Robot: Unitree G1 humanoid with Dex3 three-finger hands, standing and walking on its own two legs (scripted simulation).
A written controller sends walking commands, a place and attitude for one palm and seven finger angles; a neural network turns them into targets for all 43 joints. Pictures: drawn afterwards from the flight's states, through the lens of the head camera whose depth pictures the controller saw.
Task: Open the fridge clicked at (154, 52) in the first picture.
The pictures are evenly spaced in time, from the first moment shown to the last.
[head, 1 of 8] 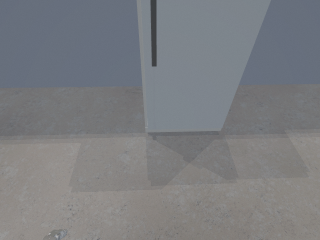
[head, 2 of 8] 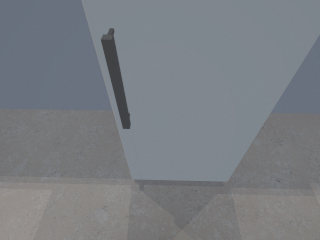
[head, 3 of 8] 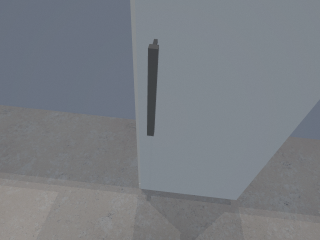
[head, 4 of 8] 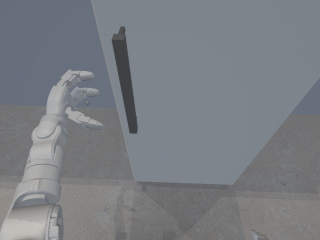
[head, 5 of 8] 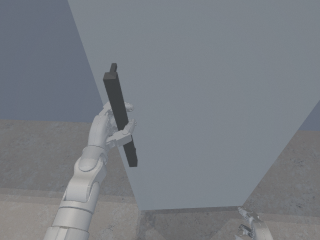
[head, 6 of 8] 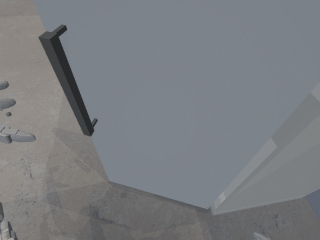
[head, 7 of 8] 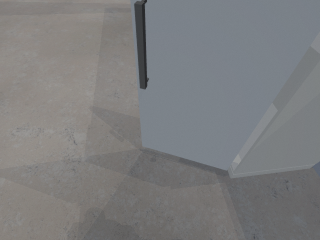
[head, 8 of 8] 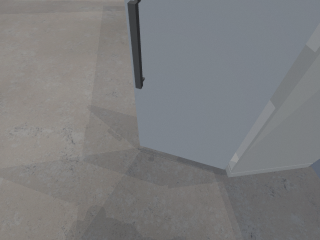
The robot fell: no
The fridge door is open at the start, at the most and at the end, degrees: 0 75 65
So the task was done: yes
